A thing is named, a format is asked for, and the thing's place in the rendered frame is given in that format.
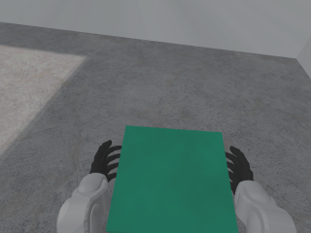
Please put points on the carton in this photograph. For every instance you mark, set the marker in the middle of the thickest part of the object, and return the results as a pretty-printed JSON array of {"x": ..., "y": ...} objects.
[{"x": 172, "y": 181}]

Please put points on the robot left hand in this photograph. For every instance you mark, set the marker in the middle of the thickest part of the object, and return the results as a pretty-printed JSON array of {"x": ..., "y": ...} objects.
[{"x": 101, "y": 160}]

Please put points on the robot right forearm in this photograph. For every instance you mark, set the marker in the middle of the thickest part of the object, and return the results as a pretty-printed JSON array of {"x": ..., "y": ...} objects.
[{"x": 259, "y": 211}]

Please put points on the robot right hand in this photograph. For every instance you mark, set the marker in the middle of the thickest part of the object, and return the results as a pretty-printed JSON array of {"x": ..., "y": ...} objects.
[{"x": 241, "y": 168}]

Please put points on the robot left forearm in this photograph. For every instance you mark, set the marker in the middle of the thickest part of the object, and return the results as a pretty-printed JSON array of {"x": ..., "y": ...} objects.
[{"x": 83, "y": 212}]

